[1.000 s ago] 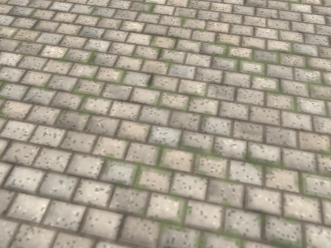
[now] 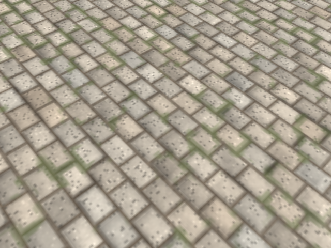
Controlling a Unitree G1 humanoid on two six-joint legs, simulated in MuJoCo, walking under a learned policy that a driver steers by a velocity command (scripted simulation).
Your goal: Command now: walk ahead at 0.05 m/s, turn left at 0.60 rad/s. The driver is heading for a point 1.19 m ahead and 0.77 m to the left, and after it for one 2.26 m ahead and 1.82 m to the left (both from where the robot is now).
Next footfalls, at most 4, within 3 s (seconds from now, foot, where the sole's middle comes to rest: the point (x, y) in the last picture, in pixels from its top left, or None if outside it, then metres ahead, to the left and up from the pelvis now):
0.42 right None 0.05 -0.11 -0.76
0.88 left None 0.09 0.13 -0.76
1.48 right None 0.27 0.01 -0.76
1.94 left None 0.36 0.36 -0.76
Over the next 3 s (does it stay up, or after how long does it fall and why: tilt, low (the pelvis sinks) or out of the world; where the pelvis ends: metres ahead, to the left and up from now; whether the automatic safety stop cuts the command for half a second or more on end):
stays up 0.79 0.56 0.00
